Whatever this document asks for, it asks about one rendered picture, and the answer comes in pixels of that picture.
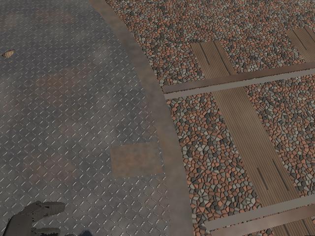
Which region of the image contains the robot left hand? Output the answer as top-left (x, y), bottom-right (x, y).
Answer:
top-left (3, 201), bottom-right (75, 236)

